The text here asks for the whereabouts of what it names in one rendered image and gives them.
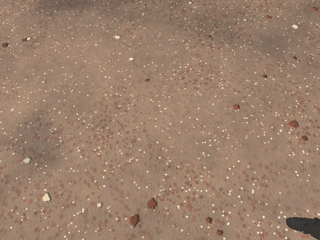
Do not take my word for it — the robot right hand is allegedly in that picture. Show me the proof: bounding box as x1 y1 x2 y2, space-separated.
286 217 320 240

